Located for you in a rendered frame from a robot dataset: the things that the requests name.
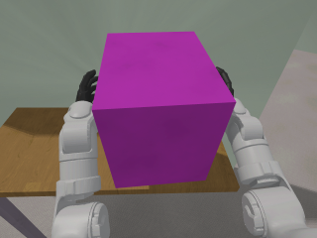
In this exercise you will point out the right robot hand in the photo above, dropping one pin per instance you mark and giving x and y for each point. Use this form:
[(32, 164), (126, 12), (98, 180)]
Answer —
[(226, 79)]

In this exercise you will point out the robot right upper arm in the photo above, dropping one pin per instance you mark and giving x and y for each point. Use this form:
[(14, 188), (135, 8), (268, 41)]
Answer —
[(274, 212)]

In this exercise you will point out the left robot forearm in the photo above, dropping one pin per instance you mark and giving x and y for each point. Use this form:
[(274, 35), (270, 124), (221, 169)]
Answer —
[(77, 153)]

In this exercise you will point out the carton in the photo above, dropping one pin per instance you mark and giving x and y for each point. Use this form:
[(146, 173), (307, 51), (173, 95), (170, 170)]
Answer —
[(161, 108)]

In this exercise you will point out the right robot forearm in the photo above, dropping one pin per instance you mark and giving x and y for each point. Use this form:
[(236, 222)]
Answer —
[(256, 165)]

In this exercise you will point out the robot left upper arm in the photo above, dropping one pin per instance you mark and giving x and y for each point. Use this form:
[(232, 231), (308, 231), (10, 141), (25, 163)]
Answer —
[(82, 220)]

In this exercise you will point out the table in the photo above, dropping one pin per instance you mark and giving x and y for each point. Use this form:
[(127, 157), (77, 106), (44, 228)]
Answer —
[(29, 166)]

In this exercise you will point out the left robot hand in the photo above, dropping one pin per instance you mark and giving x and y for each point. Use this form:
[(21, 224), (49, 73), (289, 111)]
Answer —
[(86, 88)]

